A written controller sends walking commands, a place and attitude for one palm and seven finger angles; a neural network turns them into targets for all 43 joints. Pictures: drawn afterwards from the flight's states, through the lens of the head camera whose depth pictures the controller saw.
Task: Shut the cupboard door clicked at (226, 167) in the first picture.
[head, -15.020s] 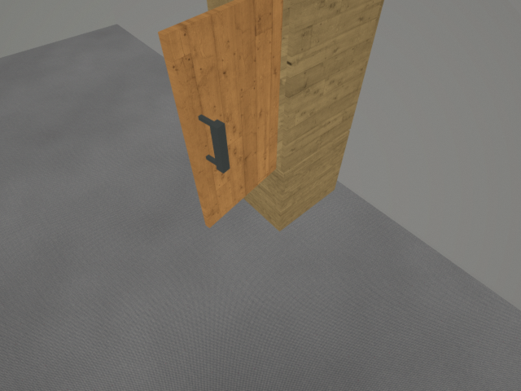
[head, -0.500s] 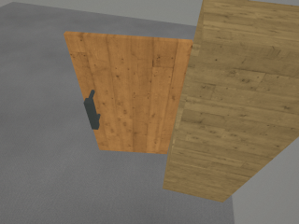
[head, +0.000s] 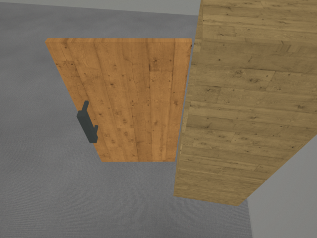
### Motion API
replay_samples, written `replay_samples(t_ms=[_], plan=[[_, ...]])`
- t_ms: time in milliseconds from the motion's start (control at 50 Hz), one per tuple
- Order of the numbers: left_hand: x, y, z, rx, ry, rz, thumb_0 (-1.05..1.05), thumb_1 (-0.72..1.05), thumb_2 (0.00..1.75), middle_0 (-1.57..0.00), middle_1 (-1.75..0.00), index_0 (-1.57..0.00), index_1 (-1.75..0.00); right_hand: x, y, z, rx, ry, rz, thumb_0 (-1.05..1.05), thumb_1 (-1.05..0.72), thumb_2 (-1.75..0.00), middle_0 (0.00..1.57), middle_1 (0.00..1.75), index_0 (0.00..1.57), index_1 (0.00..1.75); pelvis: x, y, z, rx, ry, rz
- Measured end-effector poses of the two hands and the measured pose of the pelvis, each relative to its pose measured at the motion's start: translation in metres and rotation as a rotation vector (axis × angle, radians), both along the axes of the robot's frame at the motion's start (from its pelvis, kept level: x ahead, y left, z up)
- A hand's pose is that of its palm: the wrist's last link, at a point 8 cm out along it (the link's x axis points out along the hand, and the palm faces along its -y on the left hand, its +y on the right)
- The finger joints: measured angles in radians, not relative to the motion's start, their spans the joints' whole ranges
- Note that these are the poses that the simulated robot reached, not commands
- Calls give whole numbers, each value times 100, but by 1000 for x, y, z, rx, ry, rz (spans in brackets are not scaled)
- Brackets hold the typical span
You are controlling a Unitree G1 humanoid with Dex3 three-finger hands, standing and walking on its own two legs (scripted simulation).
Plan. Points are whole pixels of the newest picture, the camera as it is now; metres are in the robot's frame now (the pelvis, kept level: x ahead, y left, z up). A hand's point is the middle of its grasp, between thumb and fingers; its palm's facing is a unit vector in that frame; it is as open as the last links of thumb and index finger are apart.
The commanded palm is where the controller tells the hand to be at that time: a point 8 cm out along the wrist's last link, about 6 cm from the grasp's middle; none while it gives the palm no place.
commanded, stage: come to a stop and stand still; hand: left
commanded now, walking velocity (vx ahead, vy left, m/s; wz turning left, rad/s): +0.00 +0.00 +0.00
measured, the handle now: (89, 122) +0.45 +0.24 -0.01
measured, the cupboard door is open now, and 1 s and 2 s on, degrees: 99 99 99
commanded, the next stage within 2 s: look again from close up in 0.72 s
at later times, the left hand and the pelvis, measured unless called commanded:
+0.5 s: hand out of the picture -0.01 +0.17 -0.16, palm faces +0.03 -0.97 -0.24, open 7.4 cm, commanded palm none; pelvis -0.02 -0.03 +0.01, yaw +1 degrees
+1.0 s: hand out of the picture +0.03 +0.17 -0.16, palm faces +0.02 -0.96 -0.27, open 7.4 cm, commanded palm none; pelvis -0.02 -0.03 +0.00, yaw +2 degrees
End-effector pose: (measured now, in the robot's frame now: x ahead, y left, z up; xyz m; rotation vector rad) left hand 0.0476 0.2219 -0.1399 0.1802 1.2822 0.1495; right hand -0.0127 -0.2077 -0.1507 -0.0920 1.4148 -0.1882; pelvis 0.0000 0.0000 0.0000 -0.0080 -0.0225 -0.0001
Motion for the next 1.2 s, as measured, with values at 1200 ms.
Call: replay_samples(t_ms=[1200], plan=[[-35, -20, 12, 17, -16, 11, 0, 91, 90, -20, -30, -20, -29, 5, -38, -1, 18, -92, 119, 1, -93, -90, 20, 30, 20, 30, -20, -26, 2, 20, -9, 19]])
